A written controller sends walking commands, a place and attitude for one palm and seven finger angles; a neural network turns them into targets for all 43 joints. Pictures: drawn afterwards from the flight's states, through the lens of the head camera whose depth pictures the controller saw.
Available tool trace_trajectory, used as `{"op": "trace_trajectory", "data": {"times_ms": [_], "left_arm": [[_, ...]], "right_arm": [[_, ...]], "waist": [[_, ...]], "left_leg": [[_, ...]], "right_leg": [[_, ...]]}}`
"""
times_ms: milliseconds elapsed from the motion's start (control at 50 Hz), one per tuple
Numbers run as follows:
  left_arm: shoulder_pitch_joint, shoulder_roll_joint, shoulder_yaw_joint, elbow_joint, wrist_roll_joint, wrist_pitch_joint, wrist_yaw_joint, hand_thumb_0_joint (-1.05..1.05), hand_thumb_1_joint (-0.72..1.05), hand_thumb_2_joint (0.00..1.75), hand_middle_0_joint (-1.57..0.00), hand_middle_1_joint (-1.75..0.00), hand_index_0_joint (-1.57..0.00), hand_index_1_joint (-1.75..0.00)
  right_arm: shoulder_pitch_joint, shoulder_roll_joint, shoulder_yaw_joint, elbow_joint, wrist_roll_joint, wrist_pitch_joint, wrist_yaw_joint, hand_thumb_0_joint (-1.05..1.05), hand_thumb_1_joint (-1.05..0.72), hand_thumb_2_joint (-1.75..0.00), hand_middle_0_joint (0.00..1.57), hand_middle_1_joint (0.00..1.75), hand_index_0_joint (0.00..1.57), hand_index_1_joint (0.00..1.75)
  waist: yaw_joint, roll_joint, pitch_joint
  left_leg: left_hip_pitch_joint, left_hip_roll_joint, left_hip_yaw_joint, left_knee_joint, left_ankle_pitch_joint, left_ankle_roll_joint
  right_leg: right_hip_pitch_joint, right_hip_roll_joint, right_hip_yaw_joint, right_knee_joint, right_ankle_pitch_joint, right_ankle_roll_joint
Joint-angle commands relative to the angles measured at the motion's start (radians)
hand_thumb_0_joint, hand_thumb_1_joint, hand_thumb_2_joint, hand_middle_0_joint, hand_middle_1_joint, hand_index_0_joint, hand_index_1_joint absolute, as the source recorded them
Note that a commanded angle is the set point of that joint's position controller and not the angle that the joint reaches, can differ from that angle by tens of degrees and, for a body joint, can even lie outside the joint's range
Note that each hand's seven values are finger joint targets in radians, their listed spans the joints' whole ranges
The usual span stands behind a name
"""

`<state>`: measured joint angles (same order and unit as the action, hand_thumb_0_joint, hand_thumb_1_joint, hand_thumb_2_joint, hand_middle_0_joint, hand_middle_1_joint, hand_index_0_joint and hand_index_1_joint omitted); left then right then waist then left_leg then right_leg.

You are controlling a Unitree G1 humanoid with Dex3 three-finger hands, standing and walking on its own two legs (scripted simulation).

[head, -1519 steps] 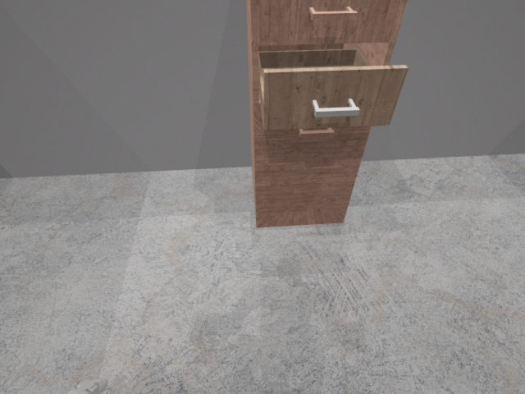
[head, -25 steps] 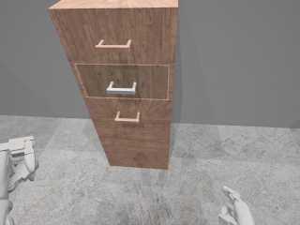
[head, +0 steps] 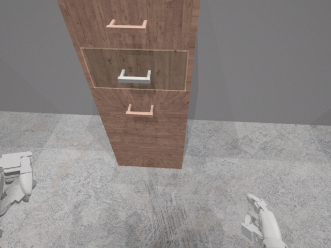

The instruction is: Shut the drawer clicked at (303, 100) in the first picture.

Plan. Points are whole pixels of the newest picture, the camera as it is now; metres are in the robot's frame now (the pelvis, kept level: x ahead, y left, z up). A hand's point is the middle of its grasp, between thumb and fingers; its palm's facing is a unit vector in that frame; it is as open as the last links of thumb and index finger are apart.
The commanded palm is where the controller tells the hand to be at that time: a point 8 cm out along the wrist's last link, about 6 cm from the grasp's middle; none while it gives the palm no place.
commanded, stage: step back with the hand held close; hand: left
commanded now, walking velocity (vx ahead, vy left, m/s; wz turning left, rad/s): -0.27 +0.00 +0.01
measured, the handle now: (135, 76) +0.69 +0.17 +0.02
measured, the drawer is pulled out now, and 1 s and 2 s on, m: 0.00 0.00 0.00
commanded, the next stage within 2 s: stop stepping back and stand still in 0.78 s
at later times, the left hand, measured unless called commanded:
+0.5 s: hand (24, 226) +0.12 +0.22 +0.16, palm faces +0.28 -0.82 -0.49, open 3.3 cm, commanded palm +0.04 +0.27 +0.18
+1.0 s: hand out of the picture -0.05 +0.22 +0.16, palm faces +0.26 -0.84 -0.47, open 3.3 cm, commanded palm -0.11 +0.27 +0.18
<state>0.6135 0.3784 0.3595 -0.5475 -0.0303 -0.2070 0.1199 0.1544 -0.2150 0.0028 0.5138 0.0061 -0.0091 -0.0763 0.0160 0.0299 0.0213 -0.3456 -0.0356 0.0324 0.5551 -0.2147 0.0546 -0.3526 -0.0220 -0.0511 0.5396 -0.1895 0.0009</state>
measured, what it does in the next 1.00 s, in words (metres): walks backwards: right foot, then left foot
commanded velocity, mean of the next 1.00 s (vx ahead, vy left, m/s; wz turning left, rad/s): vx -0.28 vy -0.01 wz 0.00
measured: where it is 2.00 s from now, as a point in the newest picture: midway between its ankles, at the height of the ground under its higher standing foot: outside the picture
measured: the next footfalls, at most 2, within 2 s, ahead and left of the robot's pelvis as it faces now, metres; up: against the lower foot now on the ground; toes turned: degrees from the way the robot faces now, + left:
right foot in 0.40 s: -0.16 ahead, -0.12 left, +0.00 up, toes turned +2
left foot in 0.72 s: +0.01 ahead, +0.07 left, +0.00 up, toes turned +0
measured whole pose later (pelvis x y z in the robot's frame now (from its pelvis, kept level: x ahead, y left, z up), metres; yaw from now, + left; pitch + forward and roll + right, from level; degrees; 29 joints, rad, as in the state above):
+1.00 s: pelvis -0.24 -0.01 -0.01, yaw +1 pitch +1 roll -2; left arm 0.66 0.47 0.37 -0.67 -0.07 -0.21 0.11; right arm 0.15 -0.17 0.01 0.51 -0.02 -0.10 -0.04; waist -0.01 -0.04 0.02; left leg -0.52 -0.01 0.02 0.36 0.01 0.02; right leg -0.21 0.07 -0.04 0.62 -0.55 -0.05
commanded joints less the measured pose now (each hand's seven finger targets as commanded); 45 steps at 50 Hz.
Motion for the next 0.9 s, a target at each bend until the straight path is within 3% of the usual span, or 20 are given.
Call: {"op": "trace_trajectory", "data": {"times_ms": [0, 60, 100, 140, 180, 220, 260, 360, 440, 480, 520, 580, 640, 680, 700, 740, 760, 800, 820, 880], "left_arm": [[-0.043, 0.174, 0.129, -0.229, 0.006, -0.078, 0.031, 0.00, 0.90, 0.90, -1.40, -1.60, -1.40, -1.60], [-0.051, 0.166, 0.109, -0.237, 0.001, -0.092, 0.049, 0.00, 0.90, 0.90, -1.40, -1.60, -1.40, -1.60], [-0.065, 0.185, 0.120, -0.271, 0.000, -0.101, 0.059, 0.00, 0.90, 0.90, -1.40, -1.60, -1.40, -1.60], [-0.037, 0.177, 0.121, -0.273, 0.002, -0.109, 0.064, 0.00, 0.90, 0.90, -1.40, -1.60, -1.40, -1.60], [-0.033, 0.172, 0.147, -0.270, 0.020, -0.120, 0.063, 0.00, 0.90, 0.90, -1.40, -1.60, -1.40, -1.60], [-0.024, 0.176, 0.155, -0.250, 0.032, -0.127, 0.053, 0.00, 0.90, 0.90, -1.40, -1.60, -1.40, -1.60], [-0.012, 0.178, 0.161, -0.245, 0.028, -0.133, 0.048, 0.00, 0.90, 0.90, -1.40, -1.60, -1.40, -1.60], [0.032, 0.152, 0.118, -0.246, -0.013, -0.145, 0.021, 0.00, 0.90, 0.90, -1.40, -1.60, -1.40, -1.60], [0.000, 0.217, 0.161, -0.317, -0.025, -0.176, 0.014, 0.00, 0.90, 0.90, -1.40, -1.60, -1.40, -1.60], [0.009, 0.247, 0.197, -0.369, -0.037, -0.176, 0.014, 0.00, 0.90, 0.90, -1.40, -1.60, -1.40, -1.60], [0.101, 0.277, 0.247, -0.349, -0.061, -0.159, 0.011, 0.00, 0.90, 0.90, -1.40, -1.60, -1.40, -1.60], [0.156, 0.277, 0.278, -0.287, -0.063, -0.145, 0.009, 0.00, 0.90, 0.90, -1.40, -1.60, -1.40, -1.60], [0.097, 0.254, 0.231, -0.187, -0.050, -0.128, 0.005, 0.00, 0.90, 0.90, -1.40, -1.60, -1.40, -1.60], [0.008, 0.215, 0.164, -0.142, -0.043, -0.114, -0.002, 0.00, 0.90, 0.90, -1.40, -1.60, -1.40, -1.60], [-0.069, 0.192, 0.123, -0.155, -0.045, -0.109, -0.008, 0.00, 0.90, 0.90, -1.40, -1.60, -1.40, -1.60], [-0.116, 0.191, 0.083, -0.118, -0.039, -0.115, -0.009, 0.00, 0.90, 0.90, -1.40, -1.60, -1.40, -1.60], [-0.099, 0.205, 0.091, -0.122, -0.048, -0.115, -0.007, 0.00, 0.90, 0.90, -1.40, -1.60, -1.40, -1.60], [-0.111, 0.174, 0.069, -0.181, -0.029, -0.122, -0.007, 0.00, 0.90, 0.90, -1.40, -1.60, -1.40, -1.60], [-0.100, 0.173, 0.085, -0.214, -0.028, -0.119, -0.006, 0.00, 0.90, 0.90, -1.40, -1.60, -1.40, -1.60], [0.014, 0.205, 0.129, -0.341, -0.035, -0.099, 0.005, 0.00, 0.90, 0.90, -1.40, -1.60, -1.40, -1.60]], "right_arm": [[-0.053, -0.138, -0.060, -0.142, -0.007, -0.062, -0.014, 0.00, -0.90, -0.90, 0.20, 0.30, 0.20, 0.30], [-0.032, -0.124, -0.054, -0.123, -0.009, -0.067, -0.014, 0.00, -0.90, -0.90, 0.20, 0.30, 0.20, 0.30], [-0.036, -0.125, -0.050, -0.115, -0.016, -0.072, -0.021, 0.00, -0.90, -0.90, 0.20, 0.30, 0.20, 0.30], [-0.037, -0.132, -0.046, -0.117, -0.014, -0.081, -0.027, 0.00, -0.90, -0.90, 0.20, 0.30, 0.20, 0.30], [-0.058, -0.147, -0.048, -0.125, -0.015, -0.098, -0.032, 0.00, -0.90, -0.90, 0.20, 0.30, 0.20, 0.30], [-0.053, -0.131, -0.057, -0.123, -0.018, -0.107, -0.031, 0.00, -0.90, -0.90, 0.20, 0.30, 0.20, 0.30], [-0.049, -0.131, -0.063, -0.122, -0.021, -0.121, -0.023, 0.00, -0.90, -0.90, 0.20, 0.30, 0.20, 0.30], [-0.035, -0.135, -0.057, -0.063, -0.033, -0.155, 0.002, 0.00, -0.90, -0.90, 0.20, 0.30, 0.20, 0.30], [-0.026, -0.128, -0.058, -0.012, -0.035, -0.153, 0.018, 0.00, -0.90, -0.90, 0.20, 0.30, 0.20, 0.30], [-0.035, -0.107, -0.056, -0.046, -0.022, -0.134, 0.027, 0.00, -0.90, -0.90, 0.20, 0.30, 0.20, 0.30], [-0.064, -0.104, -0.050, -0.100, 0.011, -0.124, 0.021, 0.00, -0.90, -0.90, 0.20, 0.30, 0.20, 0.30], [-0.135, -0.099, -0.035, -0.135, 0.031, -0.098, 0.005, 0.00, -0.90, -0.90, 0.20, 0.30, 0.20, 0.30], [-0.136, -0.090, -0.031, -0.099, 0.012, -0.089, -0.008, 0.00, -0.90, -0.90, 0.20, 0.30, 0.20, 0.30], [-0.105, -0.094, -0.022, -0.083, -0.006, -0.083, -0.018, 0.00, -0.90, -0.90, 0.20, 0.30, 0.20, 0.30], [-0.108, -0.116, -0.021, -0.081, -0.004, -0.090, -0.023, 0.00, -0.90, -0.90, 0.20, 0.30, 0.20, 0.30], [-0.045, -0.149, -0.038, -0.063, -0.001, -0.099, -0.018, 0.00, -0.90, -0.90, 0.20, 0.30, 0.20, 0.30], [-0.042, -0.138, -0.041, -0.067, -0.015, -0.108, -0.009, 0.00, -0.90, -0.90, 0.20, 0.30, 0.20, 0.30], [-0.081, -0.156, -0.049, -0.077, -0.037, -0.125, -0.004, 0.00, -0.90, -0.90, 0.20, 0.30, 0.20, 0.30], [-0.079, -0.145, -0.052, -0.083, -0.031, -0.125, -0.001, 0.00, -0.90, -0.90, 0.20, 0.30, 0.20, 0.30], [-0.073, -0.135, -0.063, -0.120, -0.022, -0.137, 0.017, 0.00, -0.90, -0.90, 0.20, 0.30, 0.20, 0.30]], "waist": [[-0.026, -0.069, -0.075], [-0.035, -0.110, -0.078], [-0.039, -0.053, -0.083], [-0.037, 0.058, -0.080], [-0.024, 0.231, -0.081], [-0.014, 0.204, -0.093], [-0.010, 0.125, -0.095], [-0.017, 0.121, -0.106], [0.004, 0.133, -0.335], [-0.001, 0.054, -0.470], [-0.001, -0.125, -0.487], [-0.001, -0.132, -0.297], [-0.015, -0.100, -0.078], [-0.035, -0.067, 0.014], [-0.043, -0.010, 0.045], [-0.036, 0.084, -0.025], [-0.024, 0.144, -0.098], [0.004, 0.197, -0.145], [0.006, 0.170, -0.151], [0.018, 0.185, -0.240]], "left_leg": [[-0.162, 0.082, -0.124, -0.091, -0.277, 0.014], [-0.006, 0.046, -0.092, 0.048, -0.217, -0.017], [0.027, 0.055, -0.105, 0.006, -0.205, -0.019], [-0.060, 0.114, -0.183, -0.140, -0.276, 0.004], [-0.401, 0.261, -0.356, -0.412, -0.502, 0.071], [-0.449, 0.312, -0.391, -0.446, -0.487, 0.095], [-0.372, 0.295, -0.354, -0.370, -0.360, 0.101], [-0.087, 0.233, -0.298, -0.328, -0.093, 0.048], [0.334, 0.203, -0.172, -0.135, 0.630, 0.016], [0.487, 0.170, -0.082, -0.039, 0.796, 0.015], [0.387, 0.127, -0.034, -0.004, 0.596, 0.002], [0.164, 0.048, -0.008, 0.086, 0.103, -0.034], [0.063, 0.042, -0.050, 0.166, -0.029, -0.048], [0.071, 0.062, -0.069, 0.006, 0.121, -0.044], [0.121, 0.089, -0.091, -0.113, 0.374, -0.034], [0.216, 0.215, -0.204, -0.211, 0.670, 0.017], [0.203, 0.274, -0.283, -0.292, 0.552, 0.047], [-0.034, 0.337, -0.375, -0.438, 0.013, 0.090], [-0.108, 0.336, -0.351, -0.468, -0.178, 0.101], [-0.105, 0.250, -0.191, -0.473, -0.286, 0.027]], "right_leg": [[0.101, -0.087, 0.204, -0.171, -0.188, -0.030], [-0.088, -0.147, 0.216, -0.262, -0.333, -0.061], [-0.116, -0.130, 0.174, -0.243, -0.327, -0.053], [-0.037, -0.052, 0.108, -0.134, -0.284, -0.019], [0.284, 0.068, 0.053, 0.195, -0.122, 0.018], [0.327, 0.089, 0.072, 0.346, -0.122, 0.017], [0.279, 0.090, 0.089, 0.288, -0.155, 0.011], [0.151, 0.094, 0.057, -0.032, -0.199, -0.011], [0.087, 0.067, 0.073, -0.131, 0.077, 0.009], [0.088, 0.045, 0.077, -0.119, 0.324, 0.056], [0.158, -0.019, 0.071, -0.095, 0.624, 0.115], [0.085, -0.143, 0.136, -0.161, 0.647, 0.069], [-0.072, -0.196, 0.183, -0.213, 0.439, -0.021], [-0.073, -0.127, 0.149, -0.180, 0.420, -0.025], [-0.086, -0.055, 0.096, -0.134, 0.357, 0.006], [-0.036, 0.068, 0.073, 0.006, 0.064, 0.030], [-0.013, 0.092, 0.086, 0.120, -0.228, 0.013], [0.153, 0.111, 0.134, 0.348, -0.356, -0.006], [0.194, 0.101, 0.129, 0.386, -0.325, -0.014], [0.268, 0.132, 0.010, 0.287, -0.331, -0.024]]}}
